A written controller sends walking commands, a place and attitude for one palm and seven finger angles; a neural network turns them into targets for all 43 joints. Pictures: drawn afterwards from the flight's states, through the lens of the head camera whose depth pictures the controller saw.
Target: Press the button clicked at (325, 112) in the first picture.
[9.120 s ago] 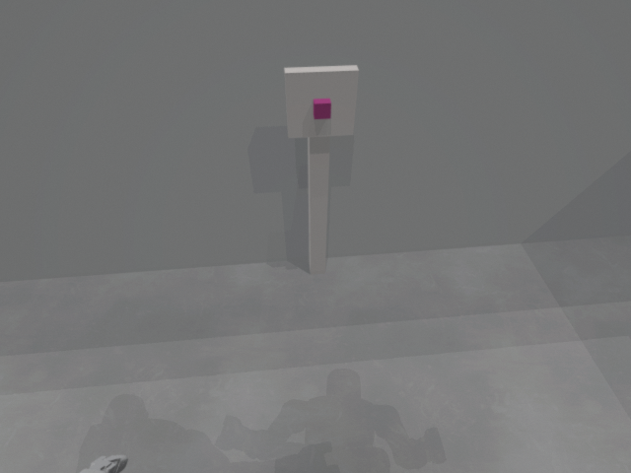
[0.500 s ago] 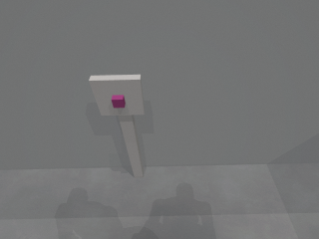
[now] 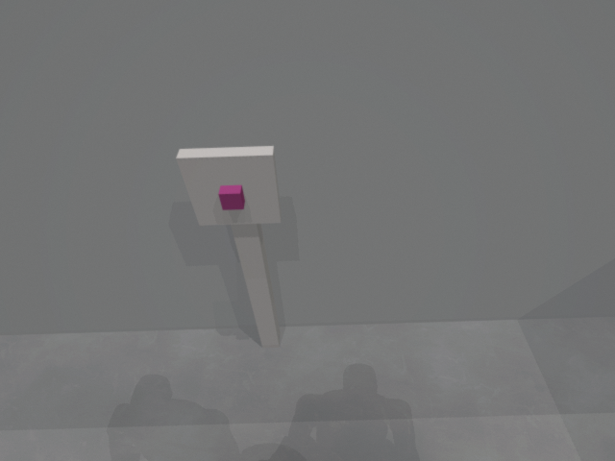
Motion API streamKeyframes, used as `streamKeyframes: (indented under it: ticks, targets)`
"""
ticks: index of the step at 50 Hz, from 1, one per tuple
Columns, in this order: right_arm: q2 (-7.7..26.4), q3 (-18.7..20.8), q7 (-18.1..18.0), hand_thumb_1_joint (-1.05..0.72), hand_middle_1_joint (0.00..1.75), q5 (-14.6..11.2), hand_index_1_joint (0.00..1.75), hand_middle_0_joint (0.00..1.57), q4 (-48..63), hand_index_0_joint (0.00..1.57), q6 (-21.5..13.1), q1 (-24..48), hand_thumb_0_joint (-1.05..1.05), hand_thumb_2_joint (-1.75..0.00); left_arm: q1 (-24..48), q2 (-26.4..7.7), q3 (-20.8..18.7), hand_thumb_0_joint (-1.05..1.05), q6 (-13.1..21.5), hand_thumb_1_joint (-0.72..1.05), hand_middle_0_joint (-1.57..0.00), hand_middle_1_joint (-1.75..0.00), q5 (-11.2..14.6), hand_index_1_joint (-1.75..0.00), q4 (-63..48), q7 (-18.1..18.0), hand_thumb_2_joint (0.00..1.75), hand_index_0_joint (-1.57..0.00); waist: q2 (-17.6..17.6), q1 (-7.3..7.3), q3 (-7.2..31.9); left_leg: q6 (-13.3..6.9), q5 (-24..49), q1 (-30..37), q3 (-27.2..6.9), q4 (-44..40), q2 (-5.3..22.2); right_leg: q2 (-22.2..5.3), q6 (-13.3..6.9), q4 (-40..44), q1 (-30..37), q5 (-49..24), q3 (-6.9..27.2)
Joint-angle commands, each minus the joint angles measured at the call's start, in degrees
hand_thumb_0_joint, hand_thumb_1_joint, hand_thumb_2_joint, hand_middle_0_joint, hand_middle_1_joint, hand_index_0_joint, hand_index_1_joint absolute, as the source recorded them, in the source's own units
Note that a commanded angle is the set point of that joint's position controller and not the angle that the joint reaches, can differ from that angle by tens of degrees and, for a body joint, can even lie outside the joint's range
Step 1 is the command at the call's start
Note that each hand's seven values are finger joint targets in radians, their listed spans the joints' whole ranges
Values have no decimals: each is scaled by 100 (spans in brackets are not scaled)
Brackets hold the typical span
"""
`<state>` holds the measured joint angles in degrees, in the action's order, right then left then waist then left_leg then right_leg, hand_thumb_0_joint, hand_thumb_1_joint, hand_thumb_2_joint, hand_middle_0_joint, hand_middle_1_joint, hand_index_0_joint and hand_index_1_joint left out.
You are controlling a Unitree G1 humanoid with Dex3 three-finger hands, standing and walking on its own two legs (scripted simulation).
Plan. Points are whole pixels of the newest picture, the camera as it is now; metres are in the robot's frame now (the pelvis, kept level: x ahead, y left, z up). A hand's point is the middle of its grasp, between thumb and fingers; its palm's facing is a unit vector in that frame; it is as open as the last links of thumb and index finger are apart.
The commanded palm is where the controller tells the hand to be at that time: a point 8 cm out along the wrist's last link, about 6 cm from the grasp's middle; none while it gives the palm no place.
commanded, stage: look again from close up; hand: left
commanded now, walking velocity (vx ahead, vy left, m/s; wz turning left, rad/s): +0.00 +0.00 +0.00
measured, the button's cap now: (232, 196) +0.59 +0.19 -0.02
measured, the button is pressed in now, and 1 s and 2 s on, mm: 0 0 0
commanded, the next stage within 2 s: shuffle to correct the standing spot in 0.22 s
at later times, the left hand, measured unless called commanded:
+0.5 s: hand out of the picture +0.02 +0.14 -0.18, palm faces +0.04 -0.98 -0.17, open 7.4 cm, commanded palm none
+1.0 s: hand (235, 406) +0.25 +0.15 -0.17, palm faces +0.04 -0.97 -0.24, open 7.4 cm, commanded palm none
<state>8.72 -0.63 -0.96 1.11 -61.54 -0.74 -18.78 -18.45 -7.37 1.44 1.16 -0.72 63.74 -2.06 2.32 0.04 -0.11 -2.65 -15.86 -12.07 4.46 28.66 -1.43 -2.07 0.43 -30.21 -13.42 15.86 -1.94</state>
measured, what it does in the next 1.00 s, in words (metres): walks ahead: right foot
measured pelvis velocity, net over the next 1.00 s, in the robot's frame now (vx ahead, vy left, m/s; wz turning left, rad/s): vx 0.16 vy -0.05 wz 0.05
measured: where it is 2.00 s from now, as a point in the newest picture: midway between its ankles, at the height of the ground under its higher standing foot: outside the picture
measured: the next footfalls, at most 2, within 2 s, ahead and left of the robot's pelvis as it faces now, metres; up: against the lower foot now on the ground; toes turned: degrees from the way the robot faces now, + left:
right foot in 1.00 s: +0.28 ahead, -0.15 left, +0.00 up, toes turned -2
left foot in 1.46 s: +0.14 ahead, +0.08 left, +0.00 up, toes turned +6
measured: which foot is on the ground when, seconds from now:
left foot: down 0.00-1.00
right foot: down 0.00-0.68, up 0.70-0.98, down 1.00-1.00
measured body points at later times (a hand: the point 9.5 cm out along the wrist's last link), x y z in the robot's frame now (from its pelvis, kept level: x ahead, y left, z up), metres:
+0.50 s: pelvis +0.03 -0.02 +0.00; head +0.04 -0.02 +0.45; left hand +0.02 +0.20 -0.16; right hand +0.02 -0.23 -0.16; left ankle +0.00 +0.09 -0.74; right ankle +0.00 -0.12 -0.74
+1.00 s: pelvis +0.16 -0.05 -0.01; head +0.21 -0.06 +0.43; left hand +0.24 +0.20 -0.15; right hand +0.06 -0.25 -0.17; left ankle +0.00 +0.09 -0.73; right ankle +0.24 -0.14 -0.74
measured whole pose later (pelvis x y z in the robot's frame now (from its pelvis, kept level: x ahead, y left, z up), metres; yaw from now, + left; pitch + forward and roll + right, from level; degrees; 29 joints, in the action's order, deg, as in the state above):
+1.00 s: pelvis +0.16 -0.05 -0.01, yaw +3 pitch +1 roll +1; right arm 6.5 0.2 -1.8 1.1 -65.1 -1.7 -25.4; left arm -7.0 -10.7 -2.0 2.9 -0.9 56.3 -0.3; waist 1.2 1.3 -6.3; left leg 0.9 -26.8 -1.8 1.0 31.5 1.9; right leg -2.3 -2.9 -36.0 -25.2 6.3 -5.3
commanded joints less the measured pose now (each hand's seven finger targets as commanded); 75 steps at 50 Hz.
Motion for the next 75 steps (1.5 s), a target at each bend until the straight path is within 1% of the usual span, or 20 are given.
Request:
streamKeyframes:
  ticks: [1, 16, 25, 30, 32, 34, 36, 42, 46, 48, 49, 50, 51, 54, 59, 67, 71, 72, 73, 75]
  targets:
    - [496, 39, -40, -90, 30, -35, 30, 20, 126, 20, -141, -293, 0, -90, -222, -496, -112, 0, 67, 90, -20, -30, 1, -30, -166, -22, 90, -20, -287, 11, -617, -36, 184, -364, -808, -969, 728, -285, -291, 578, -98, -220, 462]
    - [453, 23, -86, -90, 30, -46, 30, 20, -131, 20, -150, -137, 0, -90, -214, -570, -149, 0, 74, 90, -20, -30, 9, -30, -96, -20, 90, -20, -209, -3, -277, 25, 1015, 105, -583, -756, 721, -381, -287, 659, 203, -1029, 508]
    - [335, 81, -11, -90, 30, 14, 30, 20, 26, 20, -80, -94, 0, -90, -434, -748, -307, 0, 42, 90, -20, -30, -60, -30, -140, 66, 90, -20, -654, -68, -862, -51, -622, -984, -403, 59, 343, -593, -568, 879, 108, 1364, 750]
    - [165, 96, 1, -90, 30, 13, 30, 20, 94, 20, -164, -127, 0, -90, -709, -869, -418, 0, 116, 90, -20, -30, -56, -30, -93, 49, 90, -20, -784, -28, -672, -5, -311, -844, -28, 637, 252, -992, -878, 822, 286, 64, 969]
    - [299, 117, -10, -90, 30, 10, 30, 20, -113, 20, -232, -639, 0, -90, -451, -694, -391, 0, 108, 90, -20, -30, -54, -30, -160, 71, 90, -20, 16, 206, -487, -145, 902, 213, -479, -51, 558, -412, -599, -200, -261, -454, 126]
    - [841, 255, -143, -90, 30, 75, 30, 20, -497, 20, -276, -1741, 0, -90, 127, -425, -305, 0, 156, 90, -20, -30, -42, -30, -442, 68, 90, -20, 1617, 602, -332, -1085, 4208, 1854, -2484, -570, 2034, 334, -251, -2506, -2174, 1457, -554]
    - [732, 211, -208, -90, 30, 90, 30, 20, -526, 20, -260, -1842, 0, -90, 670, -586, -389, 0, 165, 90, -20, -30, -52, -30, -636, 59, 90, -20, 807, 620, -553, -1391, 5596, 2122, -2479, -454, 2407, -44, -349, -3530, -3033, 1933, 19]
    - [632, 217, -208, -90, 30, 95, 30, 20, -186, 20, -353, -1080, 0, -90, 993, -235, -399, 0, 50, 90, -20, -30, -28, -30, -818, 280, 90, -20, 590, 244, -773, -815, 3799, 1035, -1145, -1101, 1647, -132, -266, -2800, -2482, 614, -280]
    - [855, 244, -235, -90, 30, 16, 30, 20, -101, 20, -266, -701, 0, -90, 410, -287, -384, 0, 75, 90, -20, -30, 2, -30, -700, 205, 90, -20, 699, -175, -191, -380, 5313, 766, -510, -310, 1259, 310, -308, -925, -486, -488, -618]
    - [977, 327, -175, -90, 30, -82, 30, 20, -14, 20, -227, -623, 0, -90, -502, -784, -497, 0, 148, 90, -20, -30, -20, -30, -443, 126, 90, -20, 188, -543, 331, -58, 4153, 507, -490, 631, 1015, 81, -318, 177, 907, -2073, -385]
    - [894, 342, -128, -90, 30, -116, 30, 20, 0, 20, -221, -771, 0, -90, -687, -1378, -616, 0, 226, 90, -20, -30, -62, -30, -395, 49, 90, -20, -639, -581, 762, 109, 2128, -309, -363, 1760, 606, -891, -629, 7, 1928, -4468, 511]
    - [488, 340, -164, -90, 30, -177, 30, 20, 91, 20, -208, -1063, 0, -90, -872, -1663, -685, 0, 230, 90, -20, -30, -53, -30, -429, 0, 90, -20, -1521, -504, 1375, 253, -1977, -880, -341, 3326, -112, -2318, -1438, -269, 2453, -7795, 1937]
    - [443, 347, -218, -90, 30, -188, 30, 20, 131, 20, -131, -1045, 0, -90, -876, -1604, -629, 0, 197, 90, -20, -30, -43, -30, -503, -18, 90, -20, -1341, -449, 1429, 185, -2374, -720, -921, 3760, -86, -2517, -1716, 7, 1907, -7770, 1838]
    - [241, 373, -158, -90, 30, -121, 30, 20, 101, 20, 192, -496, 0, -90, 413, -1090, -512, 0, 20, 90, -20, -30, -41, -30, -768, -68, 90, -20, -1234, -89, -10, 309, -1809, -1073, -792, 4225, 250, -1973, -1447, 587, 73, -5123, 1239]
    - [390, 437, -12, -90, 30, -15, 30, 20, 241, 20, 418, -273, 0, -90, 678, -1233, -622, 0, -48, 90, -20, -30, -54, -30, -1009, -63, 90, -20, -932, 15, 330, 546, -957, -1211, -533, 3964, 178, -1681, -1168, 900, -229, -3524, 720]
    - [440, 416, 92, -90, 30, -3, 30, 20, 743, 20, 326, 351, 0, -90, 634, -1414, -708, 0, -170, 90, -20, -30, -162, -30, -1207, -7, 90, -20, -1164, -131, 277, 448, -913, -800, -268, 2148, 184, -1582, -1153, 1400, -567, -219, 1146]
    - [411, 371, 60, -90, 30, -32, 30, 20, 569, 20, 196, -332, 0, -90, 683, -1323, -666, 0, -272, 90, -20, -30, -98, -30, -1217, 2, 90, -20, -933, 188, 319, 299, -144, 761, -27, -120, 86, -1098, -672, 1033, -1328, 876, 857]
    - [626, 403, 27, -90, 30, -21, 30, 20, 554, 20, 158, -539, 0, -90, 645, -1060, -598, 0, -305, 90, -20, -30, -56, -30, -1240, 13, 90, -20, -96, 264, 308, 196, -333, 933, -528, -856, 553, -697, -409, 278, -1518, 1099, 462]
    - [1060, 473, 0, -90, 30, 50, 30, 20, 743, 20, 145, -268, 0, -90, 578, -671, -521, 0, -350, 90, -20, -30, 3, -30, -1326, 42, 90, -20, 1538, 184, -83, -261, -840, 188, -2237, -1706, 1811, -11, -45, -895, -1981, 1422, -137]
    - [1106, 375, -58, -90, 30, 107, 30, 20, 1149, 20, 174, 707, 0, -90, 529, -704, -522, 0, -364, 90, -20, -30, -5, -30, -1318, 64, 90, -20, 927, -137, -561, -873, -673, -1529, -2057, -2006, 2131, -31, -75, -2110, -1189, 1077, 246]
